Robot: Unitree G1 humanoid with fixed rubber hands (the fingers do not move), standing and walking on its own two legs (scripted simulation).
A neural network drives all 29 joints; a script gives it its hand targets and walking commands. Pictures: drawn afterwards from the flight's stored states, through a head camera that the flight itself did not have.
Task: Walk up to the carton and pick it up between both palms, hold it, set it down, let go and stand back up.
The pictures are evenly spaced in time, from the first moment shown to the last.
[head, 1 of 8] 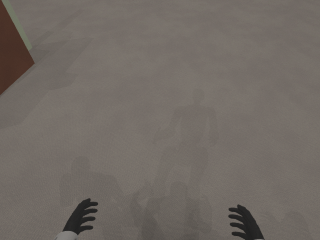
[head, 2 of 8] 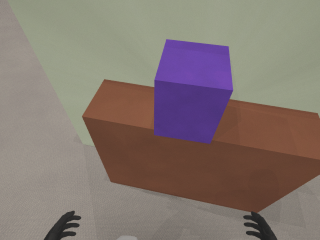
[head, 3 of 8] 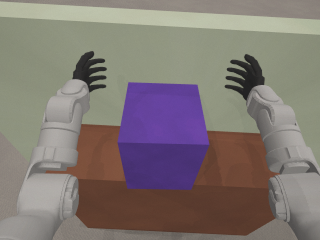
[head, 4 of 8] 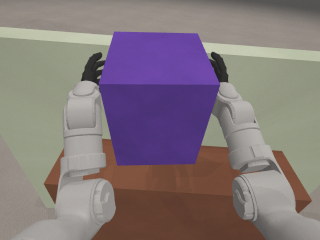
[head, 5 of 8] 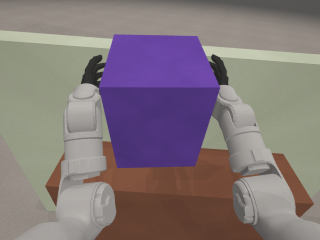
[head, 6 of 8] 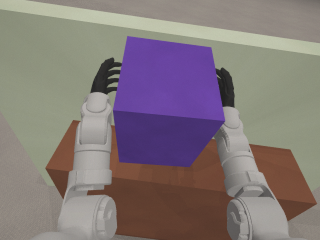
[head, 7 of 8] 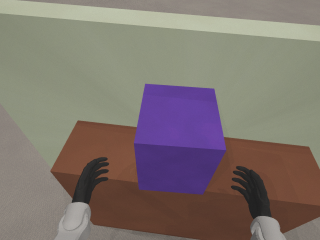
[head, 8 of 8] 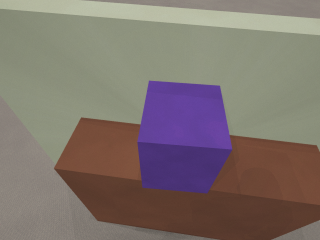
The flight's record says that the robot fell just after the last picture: no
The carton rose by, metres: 0.21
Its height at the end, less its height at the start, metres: +0.00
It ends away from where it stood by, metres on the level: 0.01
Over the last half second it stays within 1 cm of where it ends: yes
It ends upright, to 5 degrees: yes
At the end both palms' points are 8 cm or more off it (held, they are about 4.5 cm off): yes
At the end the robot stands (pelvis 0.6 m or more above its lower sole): yes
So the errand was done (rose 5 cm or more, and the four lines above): yes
